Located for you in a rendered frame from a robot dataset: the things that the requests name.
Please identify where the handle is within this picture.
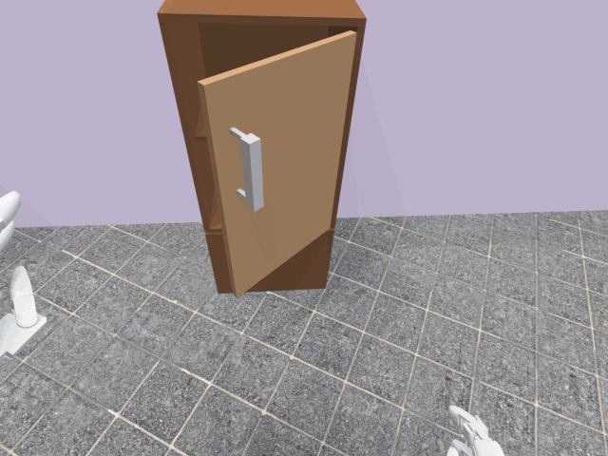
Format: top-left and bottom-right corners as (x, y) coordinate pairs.
(230, 127), (264, 212)

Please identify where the robot right hand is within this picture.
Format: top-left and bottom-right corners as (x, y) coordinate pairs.
(447, 406), (504, 456)

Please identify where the robot left hand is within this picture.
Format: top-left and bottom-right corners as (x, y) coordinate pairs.
(0, 191), (47, 361)

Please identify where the cupboard door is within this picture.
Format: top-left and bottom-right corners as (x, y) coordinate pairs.
(198, 30), (357, 298)

